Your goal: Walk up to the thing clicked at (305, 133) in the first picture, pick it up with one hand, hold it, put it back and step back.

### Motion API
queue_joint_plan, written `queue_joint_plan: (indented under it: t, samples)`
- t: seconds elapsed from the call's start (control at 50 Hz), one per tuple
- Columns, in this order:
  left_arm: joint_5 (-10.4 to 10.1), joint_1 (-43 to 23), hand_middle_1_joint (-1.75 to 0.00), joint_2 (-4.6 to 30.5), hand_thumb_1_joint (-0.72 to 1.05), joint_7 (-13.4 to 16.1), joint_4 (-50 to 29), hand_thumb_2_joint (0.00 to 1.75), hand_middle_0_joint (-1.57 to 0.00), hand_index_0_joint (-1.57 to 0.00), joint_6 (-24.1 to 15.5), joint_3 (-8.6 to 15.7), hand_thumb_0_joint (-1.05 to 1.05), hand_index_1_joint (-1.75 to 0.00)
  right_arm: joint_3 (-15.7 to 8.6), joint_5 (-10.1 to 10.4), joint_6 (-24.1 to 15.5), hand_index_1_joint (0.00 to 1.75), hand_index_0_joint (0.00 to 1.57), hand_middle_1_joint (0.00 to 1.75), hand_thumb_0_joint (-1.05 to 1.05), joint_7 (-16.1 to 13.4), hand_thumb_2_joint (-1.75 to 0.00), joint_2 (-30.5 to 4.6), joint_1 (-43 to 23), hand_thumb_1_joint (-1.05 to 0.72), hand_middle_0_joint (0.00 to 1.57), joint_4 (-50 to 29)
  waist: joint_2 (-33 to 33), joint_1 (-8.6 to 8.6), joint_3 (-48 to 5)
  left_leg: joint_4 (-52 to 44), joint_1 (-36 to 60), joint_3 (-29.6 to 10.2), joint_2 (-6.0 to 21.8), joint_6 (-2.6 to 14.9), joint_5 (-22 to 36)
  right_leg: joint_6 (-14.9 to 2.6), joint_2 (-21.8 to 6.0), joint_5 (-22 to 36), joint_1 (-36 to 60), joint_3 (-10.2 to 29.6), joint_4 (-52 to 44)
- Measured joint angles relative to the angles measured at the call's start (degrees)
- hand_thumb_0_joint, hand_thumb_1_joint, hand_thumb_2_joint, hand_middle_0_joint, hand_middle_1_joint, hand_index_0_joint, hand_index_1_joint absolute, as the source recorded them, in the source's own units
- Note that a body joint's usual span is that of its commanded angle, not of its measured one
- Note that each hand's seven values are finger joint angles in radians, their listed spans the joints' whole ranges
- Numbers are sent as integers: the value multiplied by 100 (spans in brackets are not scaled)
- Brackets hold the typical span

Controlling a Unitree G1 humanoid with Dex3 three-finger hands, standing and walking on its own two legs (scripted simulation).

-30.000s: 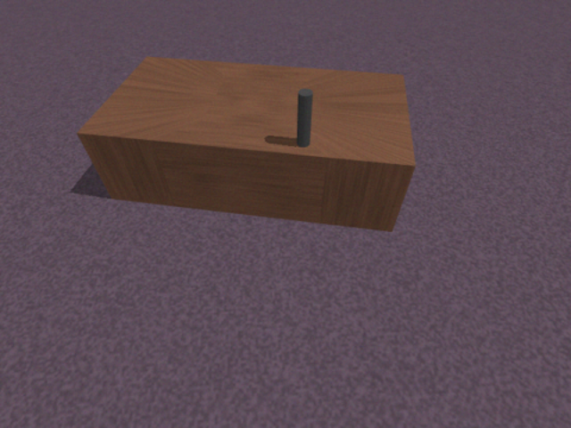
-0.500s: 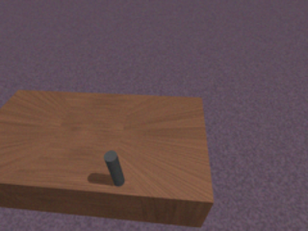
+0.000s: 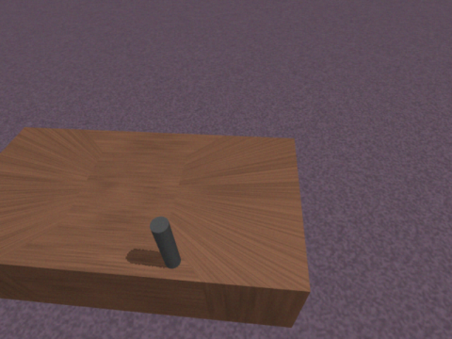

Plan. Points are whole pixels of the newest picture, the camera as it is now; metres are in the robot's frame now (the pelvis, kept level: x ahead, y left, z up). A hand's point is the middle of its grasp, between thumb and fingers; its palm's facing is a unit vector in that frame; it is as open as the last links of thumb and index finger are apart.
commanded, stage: home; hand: left
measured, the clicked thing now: (166, 244) +0.45 +0.20 -0.28
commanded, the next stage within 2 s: stand in 0.32 s
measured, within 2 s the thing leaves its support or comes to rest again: neither
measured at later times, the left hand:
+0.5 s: hand out of the picture +0.08 +0.26 -0.15, palm faces +0.00 -0.93 -0.37, open 17.3 cm
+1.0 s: hand out of the picture +0.09 +0.25 -0.15, palm faces -0.01 -0.93 -0.36, open 7.9 cm
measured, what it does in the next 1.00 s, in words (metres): stands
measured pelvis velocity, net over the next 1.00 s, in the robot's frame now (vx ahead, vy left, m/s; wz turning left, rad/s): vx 0.01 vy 0.00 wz -0.01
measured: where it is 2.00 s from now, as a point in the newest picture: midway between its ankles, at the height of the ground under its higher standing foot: outside the picture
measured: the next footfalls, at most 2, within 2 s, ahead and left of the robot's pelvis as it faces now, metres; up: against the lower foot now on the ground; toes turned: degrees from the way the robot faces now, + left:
none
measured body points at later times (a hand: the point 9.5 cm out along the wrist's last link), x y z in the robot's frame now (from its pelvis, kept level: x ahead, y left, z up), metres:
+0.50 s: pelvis +0.01 +0.00 +0.00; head +0.01 -0.01 +0.45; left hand +0.08 +0.31 -0.12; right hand +0.07 -0.29 -0.14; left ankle -0.02 +0.16 -0.74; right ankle +0.04 -0.11 -0.74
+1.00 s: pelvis +0.01 +0.00 +0.00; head +0.02 -0.01 +0.45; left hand +0.09 +0.30 -0.13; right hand +0.08 -0.30 -0.14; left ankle -0.02 +0.16 -0.74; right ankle +0.04 -0.11 -0.74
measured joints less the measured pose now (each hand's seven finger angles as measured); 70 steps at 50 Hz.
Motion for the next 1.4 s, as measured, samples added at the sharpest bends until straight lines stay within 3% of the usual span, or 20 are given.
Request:
queue_joint_plan:
  t: [0.52,0.64,0.78,0.88,0.96,1.12,1.4]
  samples:
    - [-42,-126,-9,17,-51,-41,30,8,-8,-9,-25,31,0,-9,40,19,-66,30,20,30,1,-5,-90,-34,-163,-91,21,108,-18,-8,15,-161,121,52,-23,18,-1,21,-26,-67,34,48,-6]
    - [-47,-150,-21,9,-25,-36,13,34,-15,-16,-41,27,0,-21,28,23,-63,30,20,30,1,-2,-90,-67,-231,-91,21,126,-15,-14,4,-201,157,65,-19,19,7,23,-21,-62,59,58,-33]
    - [-42,-171,-28,17,22,-52,-7,70,-19,-19,-40,39,0,-28,19,16,-59,30,20,30,1,15,-90,-61,-250,-91,21,130,-44,-22,2,-215,146,70,-7,15,7,17,-8,-57,48,61,-52]
    - [-45,-168,-29,16,57,-59,-12,82,-20,-20,-52,47,0,-29,21,23,-67,30,20,30,1,19,-90,-58,-244,-91,21,149,-56,-28,36,-237,161,74,-3,12,13,14,-5,-57,54,64,-59]
    - [-52,-158,-30,15,74,-67,-7,86,-20,-20,-48,51,0,-30,23,27,-67,30,20,30,1,25,-90,-57,-240,-91,21,163,-56,-33,38,-253,174,78,0,12,15,15,-2,-55,65,67,-73]
    - [-55,-151,-30,31,88,-73,-11,89,-20,-20,-43,66,1,-30,28,26,-79,30,20,30,1,25,-90,-50,-250,-91,21,173,-65,-34,46,-277,203,87,1,10,20,12,-1,-62,78,75,-70]
    - [-59,-118,-30,43,91,-96,-27,90,-20,-20,-40,77,1,-30,8,19,-81,30,20,30,1,50,-90,-51,-265,-91,21,182,-67,-30,45,-283,189,119,19,10,5,7,20,-60,53,104,-85]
